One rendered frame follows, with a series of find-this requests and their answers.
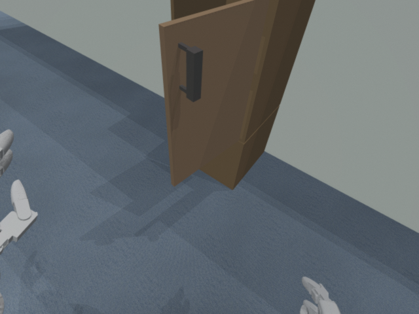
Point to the right robot hand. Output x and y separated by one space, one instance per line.
320 296

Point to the left robot hand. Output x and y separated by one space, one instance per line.
17 222

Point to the cupboard door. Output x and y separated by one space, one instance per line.
230 38

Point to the handle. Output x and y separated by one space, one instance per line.
194 72

